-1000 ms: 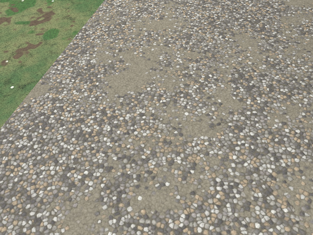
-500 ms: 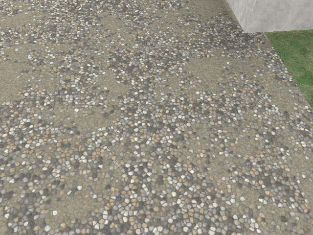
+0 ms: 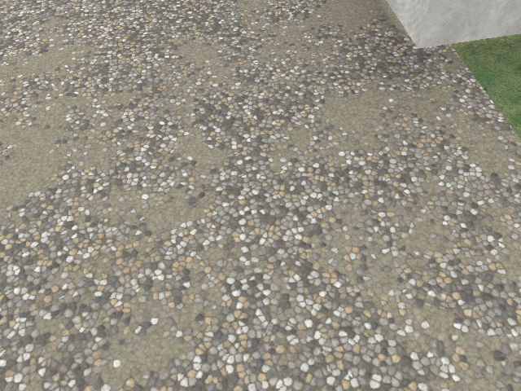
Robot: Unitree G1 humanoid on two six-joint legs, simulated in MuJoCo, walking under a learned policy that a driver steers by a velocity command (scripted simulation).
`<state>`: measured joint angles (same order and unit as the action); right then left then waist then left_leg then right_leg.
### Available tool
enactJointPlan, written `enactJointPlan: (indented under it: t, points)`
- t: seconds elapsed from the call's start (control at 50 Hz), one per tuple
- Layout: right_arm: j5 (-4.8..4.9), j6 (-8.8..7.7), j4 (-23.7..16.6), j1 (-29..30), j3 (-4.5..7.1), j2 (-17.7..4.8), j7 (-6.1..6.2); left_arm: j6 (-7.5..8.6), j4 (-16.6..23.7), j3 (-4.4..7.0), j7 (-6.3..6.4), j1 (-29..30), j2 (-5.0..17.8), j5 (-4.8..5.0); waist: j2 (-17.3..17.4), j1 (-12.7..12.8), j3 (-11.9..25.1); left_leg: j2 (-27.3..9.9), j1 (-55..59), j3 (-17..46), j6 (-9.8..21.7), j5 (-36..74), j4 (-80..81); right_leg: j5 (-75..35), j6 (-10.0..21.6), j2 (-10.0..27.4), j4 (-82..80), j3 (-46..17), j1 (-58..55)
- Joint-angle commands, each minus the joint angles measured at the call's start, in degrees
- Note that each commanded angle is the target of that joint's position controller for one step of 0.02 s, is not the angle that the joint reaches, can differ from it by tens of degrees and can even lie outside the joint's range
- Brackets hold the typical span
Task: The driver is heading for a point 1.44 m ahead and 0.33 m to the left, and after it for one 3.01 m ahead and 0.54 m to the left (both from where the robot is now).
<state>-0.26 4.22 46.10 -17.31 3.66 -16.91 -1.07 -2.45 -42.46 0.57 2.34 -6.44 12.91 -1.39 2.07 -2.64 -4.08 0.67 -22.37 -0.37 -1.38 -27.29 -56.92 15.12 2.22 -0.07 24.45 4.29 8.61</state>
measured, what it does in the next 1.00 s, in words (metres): walks ahead, turning left: left foot, then right foot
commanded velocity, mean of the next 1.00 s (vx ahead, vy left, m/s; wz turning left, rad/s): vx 0.38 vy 0.00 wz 0.39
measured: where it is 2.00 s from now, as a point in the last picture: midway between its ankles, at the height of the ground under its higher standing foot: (199, 254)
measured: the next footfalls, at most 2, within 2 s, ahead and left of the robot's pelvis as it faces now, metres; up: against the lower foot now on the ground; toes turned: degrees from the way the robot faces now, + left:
left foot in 0.20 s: +0.01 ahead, +0.12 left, +0.00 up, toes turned +15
right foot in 0.82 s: +0.26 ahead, +0.02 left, +0.00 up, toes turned +27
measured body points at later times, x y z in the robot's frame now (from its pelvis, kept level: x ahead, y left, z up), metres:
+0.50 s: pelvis +0.00 +0.05 +0.00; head +0.02 +0.10 +0.45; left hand +0.00 +0.37 -0.12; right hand +0.22 -0.17 -0.08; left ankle -0.03 +0.11 -0.74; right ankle +0.09 -0.09 -0.68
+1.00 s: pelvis +0.24 +0.08 +0.00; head +0.26 +0.07 +0.45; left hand +0.16 +0.36 -0.11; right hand +0.47 -0.10 -0.11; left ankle +0.17 +0.20 -0.67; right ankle +0.22 +0.01 -0.74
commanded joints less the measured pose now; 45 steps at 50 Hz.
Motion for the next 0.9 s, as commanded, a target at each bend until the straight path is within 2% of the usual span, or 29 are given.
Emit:
enactJointPlan:
  t: [0.02,0.06,0.12,0.16,0.18,0.2,0.22,0.24,0.26,0.28,0.3,0.32,0.34,0.4,0.42,0.44,0.46,0.48,0.52,0.58,0.64,0.74,0.78,0.8,0.82,0.84,0.86,0.88,0.9]
  points:
    - [-0.13,0.11,-5.5,3.8,1.25,-4.0,-0.87,0.49,2.3,2.71,0.6,-2.0,8.9,-0.34,-10.7,3.8,2.2,-1.8,-6.4,-1.1,-1.1,1.1,1.3,-24.2,9.3,15.7,-5.6,-5.9,-5.6]
    - [-0.08,0.32,-6.9,4.9,0.97,-3.2,-1.51,0.88,2.2,3.15,0.26,-1.9,9.8,-0.48,-10.8,4.0,3.1,-2.2,-3.5,-2.2,-0.5,1.3,6.6,-24.4,9.0,16.7,-4.4,-4.3,-5.2]
    - [0.29,0.33,-8.4,4.9,1.21,-3.7,-2.03,1.41,2.3,3.99,-0.63,-1.2,11.7,-0.56,-11.8,3.6,4.8,-1.9,1.8,-4.4,1.3,1.6,12.8,-25.2,7.7,18.2,-1.9,-2.3,-3.6]
    - [0.42,0.19,-9.0,4.2,1.51,-4.0,-2.16,1.58,2.5,4.46,-1.21,-0.8,12.5,-0.15,-11.1,2.7,5.5,-1.2,5.3,-5.8,2.6,3.7,18.2,-22.5,5.8,19.0,1.5,-0.7,-2.2]
    - [0.11,-0.12,-8.8,2.5,1.64,-3.8,-1.99,1.54,2.5,4.64,-1.49,-0.3,12.7,0.38,-9.0,1.0,5.9,-0.4,9.7,-5.9,3.5,8.3,24.0,-18.5,3.5,18.4,5.8,1.6,0.6]
    - [-0.7,-0.88,-7.6,-0.9,2.31,-5.7,-1.31,1.53,1.8,4.72,-1.89,-2.1,12.0,0.5,-2.3,-0.8,6.8,-1.1,16.3,-0.1,4.9,14.7,31.5,-9.1,-0.2,15.6,15.0,4.6,6.3]
    - [-1.12,-1.87,-8.2,-2.4,4.01,-14.0,-0.21,1.12,3.4,3.81,-2.32,-3.8,8.1,-0.08,14.8,0.2,5.5,-15.7,22.0,22.8,8.9,31.3,38.6,17.5,-4.6,7.4,31.7,8.8,20.9]
    - [-0.34,-2.13,-8.3,-6.6,5.45,-18.4,-0.41,0.1,7.8,2.98,-1.62,3.2,7.5,-0.71,15.3,-3.2,7.0,-21.8,20.7,35.4,18.7,43.2,38.8,26.0,-5.5,-0.6,39.7,-2.2,28.7]
    - [0.05,-2.04,-8.2,-5.9,5.02,-15.8,-0.3,-0.12,7.2,3.07,-1.32,3.4,8.9,-0.67,6.8,-2.4,6.4,-20.0,22.3,30.9,19.4,37.2,38.7,21.8,-5.2,1.8,43.2,-6.3,30.7]
    - [0.26,-1.67,-8.9,-2.0,4.29,-13.4,0.19,0.28,6.3,3.27,-1.34,2.7,9.5,0.09,4.3,-0.7,3.6,-16.7,19.6,26.6,18.1,32.0,39.0,15.7,-4.8,2.8,42.7,-7.2,30.6]
    - [0.27,-1.25,-9.8,2.3,3.69,-11.6,0.6,0.86,5.5,3.46,-1.36,2.1,10.1,0.27,2.8,1.2,2.4,-12.7,18.1,23.0,15.7,29.4,39.2,10.2,-4.7,3.7,40.1,-7.7,29.5]
    - [0.76,-1.16,-10.6,4.4,3.33,-10.4,0.96,0.96,5.1,3.7,-1.42,1.1,10.9,-0.39,3.7,1.9,3.1,-10.6,17.9,21.3,14.6,31.5,38.9,7.4,-5.0,3.5,39.4,-7.4,28.1]
    - [0.69,-1.19,-11.0,4.7,3.09,-9.9,0.88,0.77,4.4,3.74,-1.57,-0.4,11.0,-0.75,3.4,2.2,4.9,-9.3,18.0,20.1,14.0,35.0,38.2,5.8,-5.3,2.8,39.8,-7.2,26.5]
    - [0.63,-1.64,-10.5,2.2,3.6,-11.2,0.59,0.08,4.5,3.4,-1.85,-1.3,9.9,-0.45,1.2,1.9,6.6,-8.0,18.9,21.2,13.2,35.9,37.2,4.4,-6.0,1.7,37.1,-7.7,26.6]
    - [0.46,-1.69,-10.3,0.7,3.79,-11.7,0.49,0.04,4.6,3.31,-2.07,-1.3,10.1,-0.83,1.4,1.1,8.2,-7.0,19.1,23.2,13.7,21.1,39.4,3.8,-6.2,1.5,35.3,-7.8,26.4]
    - [0.09,-1.71,-10.4,0.2,3.78,-11.7,0.24,0.03,4.8,3.37,-2.32,-0.5,10.5,-1.17,2.9,0.4,7.7,-6.4,18.5,26.1,14.3,3.8,42.2,3.5,-6.2,1.4,33.2,-8.2,27.2]
    - [-0.29,-1.8,-10.5,0.3,3.56,-11.5,0.01,0.08,4.7,3.57,-2.62,-0.1,11.1,-1.39,5.1,0.2,6.4,-6.7,18.1,28.5,14.8,-6.5,44.7,3.4,-6.3,1.1,31.3,-7.8,28.6]
    - [-0.6,-2.03,-10.3,-0.2,3.3,-11.1,-0.14,0.32,4.6,3.7,-2.88,0.6,11.4,-1.42,6.3,-0.4,5.0,-7.3,17.7,30.2,15.0,-10.5,46.2,2.8,-6.5,1.2,29.4,-7.5,29.7]
    - [-0.96,-3.04,-9.2,-2.4,2.87,-10.4,-0.08,1.39,4.4,3.57,-3.14,2.5,10.9,-1.33,5.7,-1.4,3.0,-8.1,18.3,30.9,15.1,-8.7,46.9,-0.3,-6.6,1.8,25.1,-7.2,31.0]
    - [-0.94,-4.82,-7.7,-4.6,2.44,-10.2,0.23,2.94,4.4,3.1,-3.65,4.5,9.9,-1.38,4.8,-2.4,2.8,-8.4,18.9,30.0,14.9,-4.7,46.3,-3.6,-6.1,2.0,19.3,-6.6,30.1]
    - [-0.83,-6.03,-7.4,-4.4,2.12,-10.2,0.0,3.82,5.3,2.81,-4.08,7.0,9.8,-0.69,4.6,-2.8,1.3,-8.8,15.9,29.9,15.2,-3.4,46.1,-4.0,-5.1,1.8,14.8,-5.7,27.1]
    - [-0.77,-7.54,-6.9,-3.3,1.74,-10.8,-0.21,4.49,7.0,2.48,-4.44,7.3,10.3,0.46,4.5,-2.4,-0.9,-11.7,13.2,27.4,15.0,-2.4,48.4,-2.2,-0.7,2.5,9.3,-3.2,20.1]
    - [-0.91,-7.93,-6.1,-2.6,1.58,-11.0,0.11,4.61,6.7,2.6,-4.56,3.8,10.5,0.59,3.1,-0.2,-1.3,-12.4,11.6,23.4,14.1,1.4,48.4,-1.3,2.0,1.3,6.0,-2.0,13.0]
    - [-1.1,-8.16,-5.7,-2.0,1.34,-10.8,0.31,4.75,5.5,2.97,-4.33,-0.6,10.9,0.46,1.4,2.5,-0.1,-11.2,10.1,19.6,13.1,10.1,44.5,-0.2,3.3,-0.7,3.7,-1.1,6.0]
    - [-1.67,-8.52,-5.3,-1.5,0.8,-9.7,0.57,5.15,2.6,3.87,-3.78,-10.0,12.6,0.33,-1.8,7.0,4.1,-8.6,6.5,14.1,11.8,24.7,32.9,2.7,4.7,-2.2,3.2,-2.2,-6.1]
    - [-1.54,-9.1,-6.8,0.2,-0.24,-7.3,0.67,5.72,0.0,5.41,-3.02,-22.4,17.5,-0.21,-10.9,12.5,11.0,-3.3,-3.0,5.9,8.7,32.0,11.1,16.9,8.7,6.6,-2.4,-18.4,-20.2]
    - [-1.6,-9.77,-9.9,2.9,-1.03,-4.7,0.6,5.95,-0.9,6.32,-3.46,-25.1,21.1,-0.52,-19.8,11.0,10.1,4.4,-21.9,0.9,5.0,5.5,-3.5,34.5,12.7,17.1,-12.6,-46.6,-27.0]
    - [-3.02,-9.86,-10.3,6.4,-1.06,-6.4,0.77,5.85,-0.2,5.26,-4.44,-20.2,16.5,0.22,-10.2,8.6,4.7,2.6,-28.5,6.3,5.1,7.0,-9.9,32.3,12.9,17.3,-13.3,-51.6,-22.7]
    - [-3.61,-10.17,-10.1,7.6,-1.11,-7.1,0.31,5.79,0.6,5.16,-4.65,-17.4,15.3,0.47,-5.3,7.3,3.5,-0.5,-28.9,6.7,4.7,11.5,-11.6,25.8,13.0,15.7,-11.0,-44.2,-19.5]
Over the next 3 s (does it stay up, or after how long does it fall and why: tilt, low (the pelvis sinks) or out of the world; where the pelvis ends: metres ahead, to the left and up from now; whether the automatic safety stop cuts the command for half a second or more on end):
stays up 1.19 0.35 0.00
